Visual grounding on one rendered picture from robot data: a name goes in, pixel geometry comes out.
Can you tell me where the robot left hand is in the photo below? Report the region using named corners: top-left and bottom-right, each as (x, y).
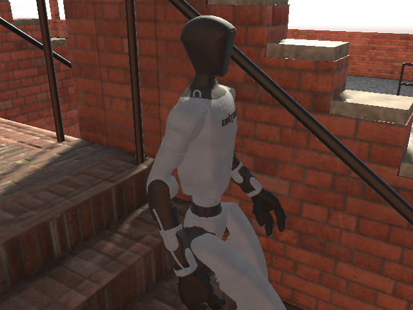
top-left (251, 189), bottom-right (287, 236)

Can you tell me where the robot right hand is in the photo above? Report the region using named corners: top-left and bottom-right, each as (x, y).
top-left (176, 268), bottom-right (226, 310)

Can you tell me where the robot left forearm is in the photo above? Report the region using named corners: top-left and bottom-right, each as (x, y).
top-left (230, 152), bottom-right (262, 197)

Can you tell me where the left robot upper arm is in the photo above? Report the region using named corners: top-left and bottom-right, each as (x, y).
top-left (218, 84), bottom-right (236, 100)

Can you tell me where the robot right forearm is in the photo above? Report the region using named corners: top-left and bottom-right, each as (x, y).
top-left (148, 180), bottom-right (197, 277)

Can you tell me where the robot torso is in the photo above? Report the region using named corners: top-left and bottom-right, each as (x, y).
top-left (177, 80), bottom-right (237, 239)

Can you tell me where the right robot upper arm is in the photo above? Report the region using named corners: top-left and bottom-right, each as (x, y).
top-left (146, 99), bottom-right (208, 199)

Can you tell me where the humanoid robot head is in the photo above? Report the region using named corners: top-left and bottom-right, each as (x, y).
top-left (180, 15), bottom-right (236, 99)

